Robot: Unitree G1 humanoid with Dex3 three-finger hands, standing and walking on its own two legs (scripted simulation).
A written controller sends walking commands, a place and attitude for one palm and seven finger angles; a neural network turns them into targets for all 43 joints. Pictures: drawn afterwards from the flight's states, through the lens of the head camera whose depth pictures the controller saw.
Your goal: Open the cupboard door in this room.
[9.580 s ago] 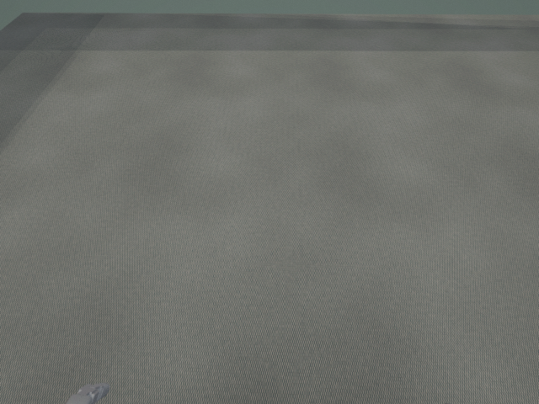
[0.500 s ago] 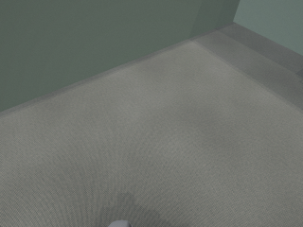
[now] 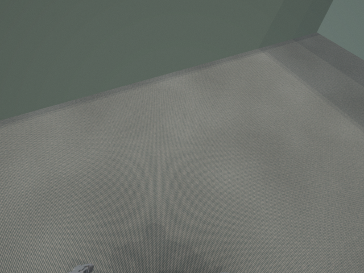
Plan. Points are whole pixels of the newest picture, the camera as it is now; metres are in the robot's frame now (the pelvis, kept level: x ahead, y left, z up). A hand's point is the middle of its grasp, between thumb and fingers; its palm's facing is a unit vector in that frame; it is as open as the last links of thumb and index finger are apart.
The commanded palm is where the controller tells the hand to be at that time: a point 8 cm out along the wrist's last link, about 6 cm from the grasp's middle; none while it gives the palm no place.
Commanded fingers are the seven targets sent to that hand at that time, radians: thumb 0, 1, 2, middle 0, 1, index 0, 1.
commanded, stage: turn or walk to find it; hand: left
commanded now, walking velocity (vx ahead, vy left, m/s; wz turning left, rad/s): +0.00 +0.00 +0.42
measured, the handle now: out of the picture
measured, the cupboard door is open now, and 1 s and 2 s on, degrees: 0 0 0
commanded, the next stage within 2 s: none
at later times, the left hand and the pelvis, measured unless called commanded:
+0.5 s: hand out of the picture -0.04 +0.19 -0.18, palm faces +0.25 -0.94 -0.24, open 7.3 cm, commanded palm none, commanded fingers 0.00 0.90 0.90 -0.20 -0.30 -0.20 -0.30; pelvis -0.03 -0.01 -0.01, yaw +14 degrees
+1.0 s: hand out of the picture -0.01 +0.22 -0.16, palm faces +0.40 -0.88 -0.27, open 7.4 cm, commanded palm none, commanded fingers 0.00 0.90 0.90 -0.20 -0.30 -0.20 -0.30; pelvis -0.04 -0.01 -0.01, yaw +25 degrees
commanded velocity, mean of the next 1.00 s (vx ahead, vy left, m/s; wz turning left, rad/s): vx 0.00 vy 0.00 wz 0.42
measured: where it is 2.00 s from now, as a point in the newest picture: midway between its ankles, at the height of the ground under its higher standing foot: outside the picture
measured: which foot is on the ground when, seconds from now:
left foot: down 0.00-0.10, up 0.12-0.52, down 0.54-1.00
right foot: up 0.00-0.08, down 0.10-0.54, up 0.56-0.98, down 1.00-1.00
